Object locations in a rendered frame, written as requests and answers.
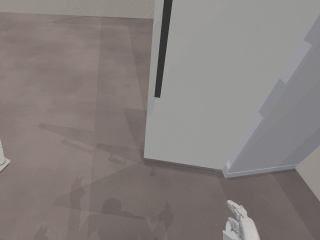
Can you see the robot right hand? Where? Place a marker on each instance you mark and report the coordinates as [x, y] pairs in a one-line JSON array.
[[245, 229]]

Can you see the robot left hand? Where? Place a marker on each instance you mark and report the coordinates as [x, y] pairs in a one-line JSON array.
[[4, 162]]

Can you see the fridge door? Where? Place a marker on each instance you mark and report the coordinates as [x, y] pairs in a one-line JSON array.
[[223, 59]]

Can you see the handle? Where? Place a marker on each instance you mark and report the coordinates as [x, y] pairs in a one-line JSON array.
[[166, 15]]

